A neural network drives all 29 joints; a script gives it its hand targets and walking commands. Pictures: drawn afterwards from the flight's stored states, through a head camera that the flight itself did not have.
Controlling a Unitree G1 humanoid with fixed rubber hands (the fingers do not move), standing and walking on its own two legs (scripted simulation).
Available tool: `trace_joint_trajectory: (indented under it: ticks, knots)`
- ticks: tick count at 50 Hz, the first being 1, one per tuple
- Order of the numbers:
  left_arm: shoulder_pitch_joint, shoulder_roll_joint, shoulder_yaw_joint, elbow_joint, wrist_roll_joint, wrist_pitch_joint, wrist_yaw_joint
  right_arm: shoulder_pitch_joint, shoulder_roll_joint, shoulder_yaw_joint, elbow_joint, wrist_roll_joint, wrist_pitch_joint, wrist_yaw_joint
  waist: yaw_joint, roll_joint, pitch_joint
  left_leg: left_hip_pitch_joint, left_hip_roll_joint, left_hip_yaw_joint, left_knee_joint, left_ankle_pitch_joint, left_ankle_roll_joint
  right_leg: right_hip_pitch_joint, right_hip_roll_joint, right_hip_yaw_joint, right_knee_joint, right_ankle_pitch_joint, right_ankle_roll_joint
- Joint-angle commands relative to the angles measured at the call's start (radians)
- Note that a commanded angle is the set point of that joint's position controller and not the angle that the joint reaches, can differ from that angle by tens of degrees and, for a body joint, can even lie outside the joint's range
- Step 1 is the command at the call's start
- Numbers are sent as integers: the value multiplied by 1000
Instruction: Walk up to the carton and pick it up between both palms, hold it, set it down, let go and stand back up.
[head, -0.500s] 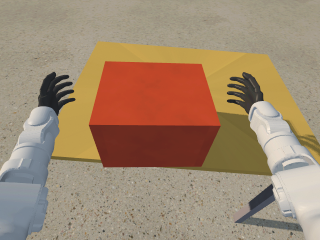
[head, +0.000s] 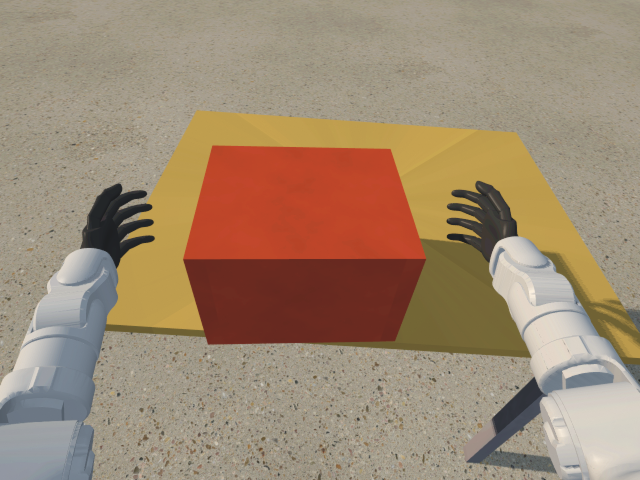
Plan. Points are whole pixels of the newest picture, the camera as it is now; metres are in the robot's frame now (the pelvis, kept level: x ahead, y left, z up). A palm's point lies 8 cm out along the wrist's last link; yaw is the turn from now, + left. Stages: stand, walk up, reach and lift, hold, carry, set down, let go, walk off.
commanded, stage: set down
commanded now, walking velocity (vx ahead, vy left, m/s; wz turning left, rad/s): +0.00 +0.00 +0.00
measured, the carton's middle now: (303, 242) +0.48 +0.04 +0.02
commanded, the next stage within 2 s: none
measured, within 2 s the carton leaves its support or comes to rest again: neither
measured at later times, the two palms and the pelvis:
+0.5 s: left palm (93, 330) +0.29 +0.28 +0.06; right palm (518, 313) +0.32 -0.23 +0.08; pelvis +0.01 +0.00 +0.00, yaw +0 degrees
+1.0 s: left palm (93, 410) +0.21 +0.27 +0.01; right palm (529, 394) +0.24 -0.24 +0.03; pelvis +0.02 -0.01 +0.00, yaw -1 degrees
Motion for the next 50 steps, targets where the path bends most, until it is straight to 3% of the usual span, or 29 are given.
trace_joint_trajectory:
  ticks: [1, 2, 3, 4, 5, 6, 8, 10, 12, 13, 14, 16, 17, 21, 22, 23, 25, 28, 29, 32, 34, 35, 36, 38, 40, 42, 44, 46, 50]
  knots:
    - [-465, 260, 89, -349, -23, -54, 14, -502, -237, -129, -373, -30, -56, -5, -4, 44, -462, 397, -17, -42, 36, 190, -29, -50, 4, 15, -30, 97, 11]
    - [-400, 240, 66, -360, -20, -54, 24, -429, -223, -131, -339, -19, -52, 3, -2, 96, -425, 390, -21, -43, 31, 172, -38, -49, 0, 15, -18, 79, -2]
    - [-252, 195, 73, -401, 9, -42, 21, -284, -214, -119, -368, -10, -56, 8, -1, 106, -452, 462, -9, -43, 38, 248, -40, 11, -11, 32, -29, 159, -14]
    - [-290, 228, 106, -472, -3, -45, 20, -324, -233, -140, -434, -9, -61, 6, -3, 78, -488, 457, -13, -44, 45, 291, -33, 17, 3, 25, -21, 205, -9]
    - [-295, 245, 118, -461, 1, -36, 23, -326, -228, -155, -447, -32, -54, 4, 0, 76, -487, 438, -16, -37, 37, 270, -30, 32, 3, 21, -20, 194, -6]
    - [-153, 228, 127, -496, 7, -36, 18, -178, -212, -153, -489, -23, -61, 2, -13, 56, -482, 452, -14, -33, 44, 310, -25, 86, -10, 32, -17, 262, -4]
    - [-87, 198, 152, -472, 13, -26, -5, -118, -183, -118, -509, -19, -58, -3, -8, 9, -414, 421, -15, -37, 27, 305, -5, 126, -20, 41, -15, 298, 7]
    - [-167, 244, 163, -549, -2, -29, 0, -211, -211, -164, -583, -31, -61, -8, 6, 39, -388, 365, -16, -36, 16, 237, -14, 83, -11, 31, -10, 216, 4]
    - [-93, 209, 143, -558, -12, -27, 9, -125, -197, -154, -561, -33, -58, 5, -8, 41, -313, 384, -10, -44, 5, 180, -19, 59, -13, 30, -18, 141, -11]
    - [-153, 227, 133, -576, -33, -34, 14, -202, -204, -169, -583, -29, -54, 7, 1, 80, -314, 359, -11, -33, 7, 107, -27, 27, -15, 34, -18, 72, -11]
    - [-52, 211, 127, -566, -17, -42, 17, -80, -184, -164, -535, -32, -54, 14, -6, 80, -292, 379, -2, -41, 3, 94, -23, 43, -26, 46, -26, 55, -18]
    - [10, 200, 110, -561, -26, -61, 18, -55, -192, -170, -570, -39, -69, 12, 5, 77, -282, 380, 5, -39, 3, 115, -22, 42, -25, 52, -29, 77, -16]
    - [76, 182, 126, -512, -21, -74, 4, 30, -153, -134, -571, -31, -79, 12, 0, 38, -278, 389, 1, -41, 11, 121, -10, 85, -34, 56, -35, 98, -13]
    - [160, 171, 127, -565, 17, -105, -8, 147, -155, -154, -574, -33, -102, 14, 2, 93, -227, 394, -6, -46, -14, 151, -26, 104, -26, 54, -48, 122, -27]
    - [162, 176, 127, -558, 2, -103, -11, 140, -149, -151, -598, -47, -107, 15, -4, 45, -192, 386, -2, -47, -12, 124, -24, 96, -27, 52, -48, 103, -24]
    - [192, 177, 114, -580, -5, -111, -9, 166, -155, -172, -616, -60, -113, 9, -21, 50, -192, 384, -5, -45, -11, 107, -31, 106, -32, 54, -48, 92, -17]
    - [211, 167, 110, -642, -32, -153, 1, 182, -149, -167, -701, -60, -144, 15, -9, 13, -194, 390, -2, -44, -14, 108, -30, 115, -25, 49, -41, 100, -10]
    - [324, 178, 107, -612, -10, -184, 9, 288, -146, -164, -707, -64, -164, 16, 2, 36, -145, 364, 9, -40, -8, 122, -31, 99, -32, 54, -44, 95, -21]
    - [345, 155, 94, -612, -7, -182, 12, 316, -135, -162, -680, -60, -166, 19, 7, 72, -121, 361, 9, -42, -19, 94, -40, 90, -29, 55, -36, 69, -29]
    - [325, 177, 78, -693, -37, -218, 36, 326, -128, -184, -749, -52, -189, 27, 3, 89, -137, 335, 10, -36, -7, 53, -39, 82, -33, 61, -24, 50, -24]
    - [387, 190, 96, -732, -34, -237, 42, 370, -154, -176, -792, -39, -210, 30, 21, 88, -153, 343, 5, -29, 4, 110, -34, 113, -32, 59, -7, 107, -24]
    - [472, 155, 67, -735, -36, -247, 40, 465, -143, -161, -757, -39, -219, 35, 0, 62, -132, 387, 18, -45, 6, 156, -41, 132, -31, 61, -13, 144, -30]
    - [527, 133, 79, -698, -21, -248, 28, 533, -133, -142, -746, -45, -229, 35, 7, 44, -131, 408, 16, -50, 4, 171, -43, 152, -39, 66, -26, 153, -25]
    - [572, 137, 73, -685, -18, -242, 13, 578, -126, -149, -727, -46, -232, 26, -7, 67, -98, 399, 10, -42, 10, 195, -55, 127, -37, 68, -36, 156, -27]
    - [618, 130, 79, -746, 1, -262, 13, 627, -113, -136, -784, -29, -266, 23, 4, 52, -93, 416, 6, -39, 11, 227, -51, 122, -36, 73, -43, 175, -21]
    - [649, 135, 94, -714, -5, -276, 9, 652, -100, -131, -821, -54, -280, 17, 8, -1, -56, 367, 5, -32, 3, 178, -41, 149, -41, 73, -29, 154, -15]
    - [628, 136, 96, -705, -13, -276, 10, 638, -83, -121, -839, -55, -279, 12, 21, 10, -12, 317, 3, -21, -6, 124, -37, 129, -50, 79, -33, 112, -9]
    - [622, 125, 68, -699, -17, -277, 17, 635, -67, -123, -830, -66, -275, 19, 5, 34, 27, 313, 9, -19, -18, 50, -40, 111, -60, 81, -38, 39, -8]
    - [671, 132, 72, -696, -17, -307, 20, 720, -62, -114, -852, -75, -294, 17, 15, 29, 18, 325, 5, -19, -12, 67, -49, 96, -58, 88, -39, 25, -3]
